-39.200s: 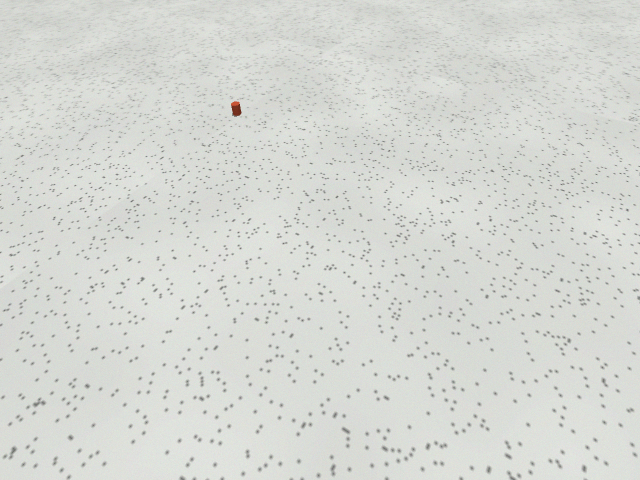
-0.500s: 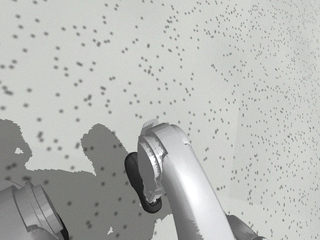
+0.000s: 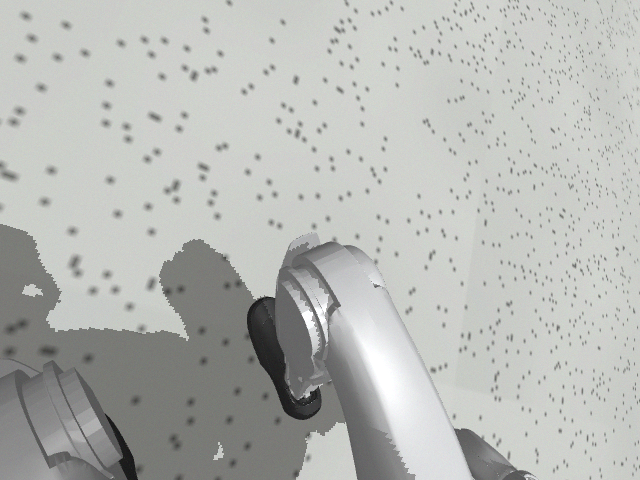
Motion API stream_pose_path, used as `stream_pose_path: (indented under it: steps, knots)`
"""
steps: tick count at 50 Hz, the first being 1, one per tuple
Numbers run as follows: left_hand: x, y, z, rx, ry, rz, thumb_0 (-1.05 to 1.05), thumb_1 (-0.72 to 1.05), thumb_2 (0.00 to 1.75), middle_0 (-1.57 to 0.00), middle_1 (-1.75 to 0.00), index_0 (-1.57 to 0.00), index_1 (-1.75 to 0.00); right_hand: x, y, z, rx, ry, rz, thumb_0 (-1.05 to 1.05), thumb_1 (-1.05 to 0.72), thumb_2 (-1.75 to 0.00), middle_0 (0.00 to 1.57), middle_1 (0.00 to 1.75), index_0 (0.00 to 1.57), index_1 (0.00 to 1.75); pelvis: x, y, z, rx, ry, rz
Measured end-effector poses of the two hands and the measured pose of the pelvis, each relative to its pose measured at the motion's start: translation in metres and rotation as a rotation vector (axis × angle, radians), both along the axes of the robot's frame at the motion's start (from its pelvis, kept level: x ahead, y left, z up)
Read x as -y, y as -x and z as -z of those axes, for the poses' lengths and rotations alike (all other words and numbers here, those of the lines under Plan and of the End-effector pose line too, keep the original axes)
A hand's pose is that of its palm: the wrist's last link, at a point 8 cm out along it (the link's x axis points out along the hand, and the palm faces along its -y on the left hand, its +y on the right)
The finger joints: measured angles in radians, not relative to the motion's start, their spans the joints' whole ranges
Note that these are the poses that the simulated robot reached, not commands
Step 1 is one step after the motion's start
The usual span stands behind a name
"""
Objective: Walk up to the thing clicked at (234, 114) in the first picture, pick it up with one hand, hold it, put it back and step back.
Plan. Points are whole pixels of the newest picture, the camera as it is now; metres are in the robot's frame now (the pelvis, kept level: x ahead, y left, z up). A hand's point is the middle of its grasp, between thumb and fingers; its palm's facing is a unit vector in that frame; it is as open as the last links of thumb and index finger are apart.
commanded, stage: close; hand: left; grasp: from above
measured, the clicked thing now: out of the picture +0.49 +0.36 -0.27
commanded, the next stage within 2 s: settle in 1.72 s
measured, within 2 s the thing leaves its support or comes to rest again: neither
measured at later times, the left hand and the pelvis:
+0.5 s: hand out of the picture +0.47 +0.37 -0.24, palm faces -0.44 -0.15 -0.88, open 13.0 cm; pelvis +0.00 +0.00 +0.00, yaw -1 degrees
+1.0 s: hand out of the picture +0.48 +0.37 -0.24, palm faces -0.43 -0.15 -0.89, open 11.7 cm; pelvis +0.00 +0.00 +0.00, yaw -1 degrees
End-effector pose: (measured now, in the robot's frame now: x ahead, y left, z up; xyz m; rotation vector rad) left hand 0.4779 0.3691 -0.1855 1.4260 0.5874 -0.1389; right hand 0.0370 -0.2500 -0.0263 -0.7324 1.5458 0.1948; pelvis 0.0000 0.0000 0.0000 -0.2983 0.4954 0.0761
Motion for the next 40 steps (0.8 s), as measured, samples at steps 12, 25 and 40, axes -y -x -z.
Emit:
stream_pose_path:
  steps: [12, 25, 40]
  knots:
    - [-0.004, -0.001, -0.006, 0.035, -0.024, -0.012, 0.0, -0.41, 0.92, -0.11, -1.03, -0.12, -1.01, -0.004, -0.008, 0.003, 0.042, -0.01, -0.013, 0.0, -0.9, -0.9, 0.2, 0.3, 0.2, 0.3, -0.003, 0.001, 0.002, 0.002, 0.009, 0.003]
    - [-0.008, 0.003, -0.003, -0.019, -0.021, -0.023, 0.0, -0.31, 0.84, -0.16, -1.01, -0.19, -0.98, -0.01, 0.002, 0.007, 0.023, -0.024, 0.0, 0.0, -0.9, -0.9, 0.2, 0.3, 0.2, 0.3, -0.004, 0.003, 0.003, 0.01, 0.009, 0.004]
    - [-0.002, -0.004, -0.008, 0.041, -0.029, -0.006, 0.0, -0.21, 0.77, -0.23, -0.94, -0.26, -0.91, -0.006, -0.002, 0.006, 0.028, -0.018, -0.005, 0.0, -0.89, -0.9, 0.2, 0.3, 0.2, 0.3, -0.002, 0.001, 0.004, 0.002, 0.01, 0.01]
